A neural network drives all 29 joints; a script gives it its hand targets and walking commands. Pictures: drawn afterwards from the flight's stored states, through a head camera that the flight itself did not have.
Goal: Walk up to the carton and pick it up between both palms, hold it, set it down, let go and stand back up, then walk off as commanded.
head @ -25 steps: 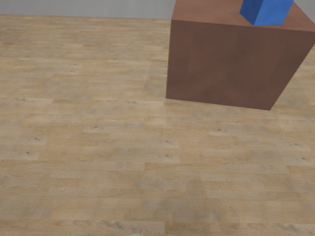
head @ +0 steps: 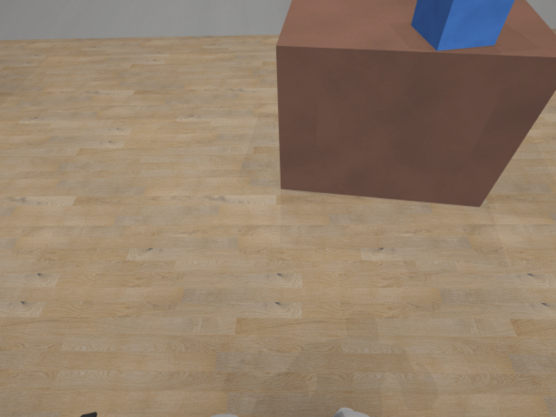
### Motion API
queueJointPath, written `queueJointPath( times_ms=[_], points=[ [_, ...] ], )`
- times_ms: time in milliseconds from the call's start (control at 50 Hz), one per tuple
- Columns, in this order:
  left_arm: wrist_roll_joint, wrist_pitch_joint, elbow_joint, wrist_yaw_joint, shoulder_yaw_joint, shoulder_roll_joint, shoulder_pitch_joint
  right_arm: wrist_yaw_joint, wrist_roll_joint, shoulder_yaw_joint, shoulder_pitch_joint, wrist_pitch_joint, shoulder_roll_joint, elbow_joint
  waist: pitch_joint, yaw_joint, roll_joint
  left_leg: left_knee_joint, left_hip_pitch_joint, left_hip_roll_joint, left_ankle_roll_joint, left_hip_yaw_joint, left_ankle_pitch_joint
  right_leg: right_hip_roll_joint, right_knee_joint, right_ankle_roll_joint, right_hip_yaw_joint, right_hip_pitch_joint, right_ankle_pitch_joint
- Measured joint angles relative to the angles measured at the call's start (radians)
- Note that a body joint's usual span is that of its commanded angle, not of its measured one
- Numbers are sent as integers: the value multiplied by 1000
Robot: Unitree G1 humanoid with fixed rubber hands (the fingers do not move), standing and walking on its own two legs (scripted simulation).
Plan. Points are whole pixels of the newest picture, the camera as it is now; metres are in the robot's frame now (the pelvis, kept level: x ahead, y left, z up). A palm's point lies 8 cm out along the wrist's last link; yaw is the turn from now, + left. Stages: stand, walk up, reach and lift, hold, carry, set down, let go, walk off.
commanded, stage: walk up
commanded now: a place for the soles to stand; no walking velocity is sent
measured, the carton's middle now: out of the picture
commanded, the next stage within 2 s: none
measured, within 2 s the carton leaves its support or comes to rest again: neither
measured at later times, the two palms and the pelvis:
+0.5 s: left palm (98, 393) +0.18 +0.31 -0.10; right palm (538, 396) +0.19 -0.34 -0.07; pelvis +0.11 -0.01 +0.00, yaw +1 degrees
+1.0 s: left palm (145, 335) +0.28 +0.26 -0.11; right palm (534, 319) +0.30 -0.38 -0.07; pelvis +0.21 -0.06 +0.00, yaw +2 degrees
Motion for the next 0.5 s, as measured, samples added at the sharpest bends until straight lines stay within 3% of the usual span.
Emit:
queueJointPath(
  times_ms=[120,200,260,280,380,440,500],
  points=[
    [0,1,0,1,0,0,0,0,0,0,0,1,-2,1,1,2,1,-63,-4,0,0,-1,44,18,-85,-13,-25,99,-5],
    [0,7,0,0,0,0,0,0,0,0,0,1,-2,2,1,2,2,-240,-4,0,0,-1,-36,26,-96,-14,-46,114,-24],
    [0,22,0,-1,0,-1,-1,-2,0,0,0,-9,-4,4,-3,2,2,-440,7,0,0,-2,87,28,-59,-14,-66,96,-59],
    [0,31,1,-1,0,-1,-1,-4,0,0,0,-15,-4,5,3,7,-7,-439,7,-2,-8,4,128,27,-14,-15,-49,81,-79],
    [0,55,0,-1,0,1,-7,-21,0,0,3,-16,-4,10,-14,-4,-36,-408,9,1,-15,20,83,28,257,-15,77,-77,-120],
    [0,52,0,-2,0,10,-16,-22,0,0,3,-16,-4,10,-15,-5,-43,-409,14,11,-15,21,66,25,260,-15,125,-143,-120],
    [0,51,0,-7,0,14,-17,-22,0,0,3,-16,-3,10,-16,-5,-44,-409,25,24,-15,21,44,14,212,-14,121,-176,-121]
  ],
)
